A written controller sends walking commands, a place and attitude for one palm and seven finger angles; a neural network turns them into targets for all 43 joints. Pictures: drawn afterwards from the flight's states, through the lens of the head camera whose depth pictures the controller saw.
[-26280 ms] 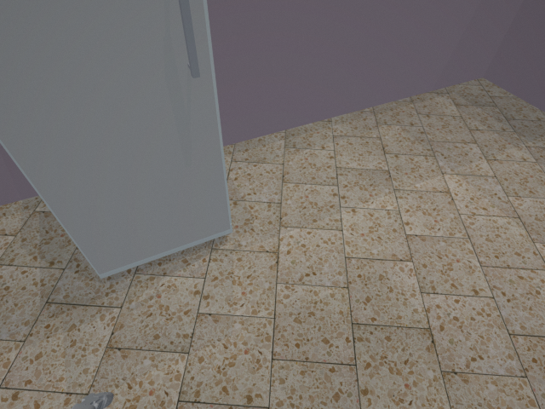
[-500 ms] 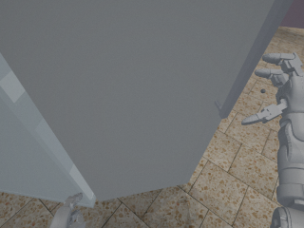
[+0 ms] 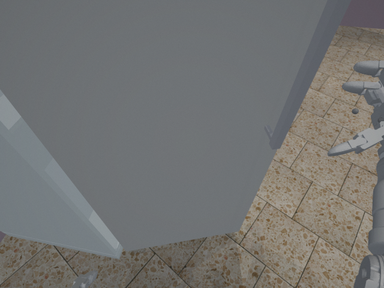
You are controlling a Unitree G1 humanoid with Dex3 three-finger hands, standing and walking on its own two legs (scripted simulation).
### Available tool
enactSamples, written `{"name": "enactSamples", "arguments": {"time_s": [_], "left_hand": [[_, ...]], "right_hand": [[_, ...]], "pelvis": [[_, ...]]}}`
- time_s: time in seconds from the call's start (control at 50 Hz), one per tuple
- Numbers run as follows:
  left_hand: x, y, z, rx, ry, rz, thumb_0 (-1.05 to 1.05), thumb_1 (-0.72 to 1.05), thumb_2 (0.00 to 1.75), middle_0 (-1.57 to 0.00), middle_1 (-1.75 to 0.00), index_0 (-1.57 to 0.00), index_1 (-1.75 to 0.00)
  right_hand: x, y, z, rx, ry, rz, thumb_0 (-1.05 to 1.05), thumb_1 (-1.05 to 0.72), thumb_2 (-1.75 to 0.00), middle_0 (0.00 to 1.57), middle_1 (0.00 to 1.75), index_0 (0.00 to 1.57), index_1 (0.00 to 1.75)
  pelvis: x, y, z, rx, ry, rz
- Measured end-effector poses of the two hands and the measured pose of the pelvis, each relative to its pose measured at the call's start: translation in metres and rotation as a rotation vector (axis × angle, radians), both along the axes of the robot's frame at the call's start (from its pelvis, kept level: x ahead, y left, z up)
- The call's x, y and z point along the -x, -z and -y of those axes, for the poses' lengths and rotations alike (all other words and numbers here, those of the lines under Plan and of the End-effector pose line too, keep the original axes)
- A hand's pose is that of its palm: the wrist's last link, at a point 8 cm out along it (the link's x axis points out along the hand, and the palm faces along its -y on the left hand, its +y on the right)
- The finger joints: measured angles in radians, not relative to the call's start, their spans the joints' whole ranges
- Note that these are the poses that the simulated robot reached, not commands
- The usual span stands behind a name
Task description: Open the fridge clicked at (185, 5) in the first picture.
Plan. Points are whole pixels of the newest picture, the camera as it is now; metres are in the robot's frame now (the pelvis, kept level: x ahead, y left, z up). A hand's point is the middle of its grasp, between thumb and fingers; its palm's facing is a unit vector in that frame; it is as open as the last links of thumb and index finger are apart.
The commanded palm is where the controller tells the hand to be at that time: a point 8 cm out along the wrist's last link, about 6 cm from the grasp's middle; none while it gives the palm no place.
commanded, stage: slip the hand off the handle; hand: right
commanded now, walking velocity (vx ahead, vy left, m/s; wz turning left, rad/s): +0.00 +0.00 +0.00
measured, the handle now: (294, 81) +0.44 -0.14 +0.23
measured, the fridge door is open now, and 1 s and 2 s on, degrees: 70 70 70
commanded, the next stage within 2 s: draw the hand back to the body in 0.78 s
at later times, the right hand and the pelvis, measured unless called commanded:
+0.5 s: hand out of the picture +0.30 -0.25 +0.20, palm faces +0.15 +0.97 -0.20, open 14.7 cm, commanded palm +0.26 -0.29 +0.20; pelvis +0.00 +0.02 +0.00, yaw -2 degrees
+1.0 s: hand out of the picture +0.29 -0.26 +0.19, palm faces +0.04 +0.99 -0.14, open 14.7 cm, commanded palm +0.24 -0.30 +0.20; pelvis -0.01 +0.02 +0.00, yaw -2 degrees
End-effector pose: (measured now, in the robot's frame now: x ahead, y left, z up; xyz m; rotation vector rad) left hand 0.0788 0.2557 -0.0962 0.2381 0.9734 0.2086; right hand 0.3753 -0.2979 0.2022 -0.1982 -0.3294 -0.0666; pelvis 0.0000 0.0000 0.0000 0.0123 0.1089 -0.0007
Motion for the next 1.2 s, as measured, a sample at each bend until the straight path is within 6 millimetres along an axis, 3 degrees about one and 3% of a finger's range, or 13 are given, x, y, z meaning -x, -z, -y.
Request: {"name": "enactSamples", "arguments": {"time_s": [0.14, 0.38, 0.52, 0.74, 0.92, 1.0, 1.08, 1.2], "left_hand": [[-0.015, -0.002, 0.006, 0.013, 0.021, 0.036, 0.01, 0.90, 0.89, -0.20, -0.30, -0.20, -0.30], [-0.085, -0.023, 0.018, 0.038, 0.135, 0.249, 0.02, 0.90, 0.89, -0.20, -0.30, -0.20, -0.30], [-0.108, -0.034, 0.018, 0.034, 0.185, 0.327, 0.01, 0.90, 0.89, -0.20, -0.30, -0.20, -0.30], [-0.096, -0.029, 0.005, 0.020, 0.181, 0.326, 0.01, 0.90, 0.89, -0.20, -0.30, -0.20, -0.30], [-0.071, -0.018, -0.007, 0.002, 0.140, 0.272, 0.02, 0.90, 0.89, -0.20, -0.30, -0.20, -0.30], [-0.065, -0.018, -0.008, 0.015, 0.102, 0.278, 0.02, 0.90, 0.89, -0.20, -0.30, -0.20, -0.30], [-0.069, -0.026, -0.004, 0.032, 0.104, 0.336, 0.02, 0.90, 0.89, -0.20, -0.30, -0.20, -0.30], [-0.088, -0.042, 0.012, 0.058, 0.161, 0.428, 0.02, 0.90, 0.89, -0.20, -0.30, -0.20, -0.30]], "right_hand": [[0.026, 0.002, -0.004, 0.009, -0.024, 0.015, -0.02, 0.56, -0.20, 0.25, 1.16, 0.25, 1.15], [0.086, -0.002, 0.001, 0.017, 0.039, 0.020, -0.02, 0.56, -0.20, 0.25, 1.16, 0.25, 1.15], [0.111, -0.002, 0.005, 0.021, 0.050, 0.007, -0.02, 0.56, -0.20, 0.25, 1.16, 0.25, 1.15], [0.134, -0.003, 0.005, 0.028, 0.044, 0.008, -0.02, 0.56, -0.20, 0.25, 1.16, 0.25, 1.15], [0.121, -0.002, 0.007, 0.031, 0.031, -0.002, -0.02, 0.56, -0.20, 0.25, 1.16, 0.25, 1.15], [0.112, 0.011, 0.011, -0.055, -0.035, -0.165, -0.02, 0.56, -0.20, 0.25, 1.16, 0.25, 1.15], [0.115, 0.014, 0.009, -0.089, -0.095, -0.299, -0.02, 0.55, -0.20, 0.25, 1.16, 0.25, 1.15], [0.139, 0.002, 0.016, -0.101, -0.091, -0.235, -0.02, 0.55, -0.20, 0.25, 1.16, 0.25, 1.15]], "pelvis": [[-0.004, -0.001, 0.002, -0.003, 0.003, 0.016], [-0.001, -0.002, -0.009, 0.001, 0.026, 0.063], [0.004, -0.001, -0.019, 0.003, 0.044, 0.080], [0.009, 0.000, -0.028, 0.004, 0.051, 0.094], [0.013, 0.002, -0.028, 0.003, 0.049, 0.083], [0.011, 0.000, -0.024, 0.004, 0.043, 0.093], [0.006, -0.003, -0.019, 0.006, 0.039, 0.110], [0.003, -0.005, -0.014, 0.003, 0.037, 0.131]]}}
